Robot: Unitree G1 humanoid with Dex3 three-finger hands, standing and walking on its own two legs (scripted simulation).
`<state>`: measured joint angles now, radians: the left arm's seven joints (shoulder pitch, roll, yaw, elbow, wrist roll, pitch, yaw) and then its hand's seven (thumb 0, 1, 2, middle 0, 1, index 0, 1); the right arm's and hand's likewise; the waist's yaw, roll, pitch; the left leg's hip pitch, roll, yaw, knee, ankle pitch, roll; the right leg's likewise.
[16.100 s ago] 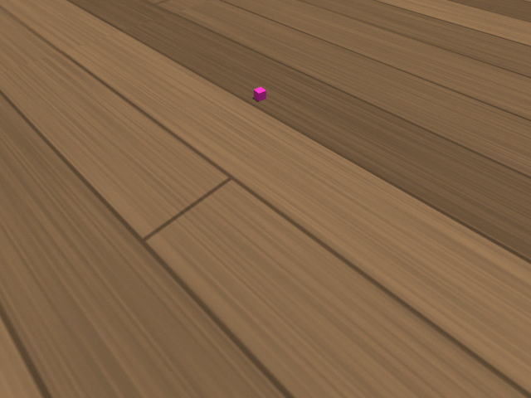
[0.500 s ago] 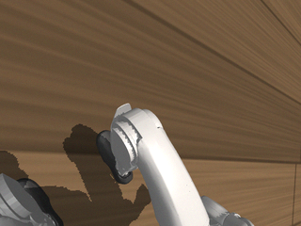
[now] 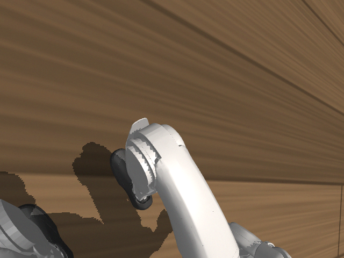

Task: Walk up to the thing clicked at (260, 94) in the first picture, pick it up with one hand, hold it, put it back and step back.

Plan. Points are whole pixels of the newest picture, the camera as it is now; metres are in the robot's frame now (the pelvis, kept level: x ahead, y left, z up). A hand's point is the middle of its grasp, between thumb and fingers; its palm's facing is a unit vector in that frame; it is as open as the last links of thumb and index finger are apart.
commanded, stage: close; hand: left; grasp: from above
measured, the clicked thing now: out of the picture +0.47 +0.36 -0.30
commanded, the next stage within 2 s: settle in 0.60 s
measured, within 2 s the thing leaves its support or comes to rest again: leaves its support in 1.04 s
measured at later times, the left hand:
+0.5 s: hand out of the picture +0.46 +0.36 -0.27, palm faces -0.22 -0.38 -0.90, open 8.9 cm
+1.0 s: hand out of the picture +0.46 +0.36 -0.26, palm faces -0.21 -0.39 -0.90, open 8.6 cm
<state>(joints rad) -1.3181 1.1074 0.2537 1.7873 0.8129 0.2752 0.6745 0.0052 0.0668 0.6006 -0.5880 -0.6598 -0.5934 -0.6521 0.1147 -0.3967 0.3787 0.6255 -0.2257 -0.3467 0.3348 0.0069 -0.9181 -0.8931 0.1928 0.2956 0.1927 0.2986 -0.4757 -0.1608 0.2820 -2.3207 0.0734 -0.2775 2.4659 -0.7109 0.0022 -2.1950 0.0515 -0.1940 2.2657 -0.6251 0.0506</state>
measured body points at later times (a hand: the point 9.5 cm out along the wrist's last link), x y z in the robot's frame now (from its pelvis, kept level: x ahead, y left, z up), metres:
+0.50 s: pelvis +0.00 +0.00 +0.00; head +0.32 +0.12 +0.29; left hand +0.47 +0.37 -0.22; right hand +0.02 -0.24 -0.04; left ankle +0.06 +0.13 -0.30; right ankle +0.13 -0.12 -0.30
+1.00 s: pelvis +0.00 +0.00 +0.00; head +0.32 +0.12 +0.30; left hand +0.47 +0.37 -0.21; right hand +0.02 -0.24 -0.04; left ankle +0.06 +0.13 -0.30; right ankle +0.13 -0.12 -0.30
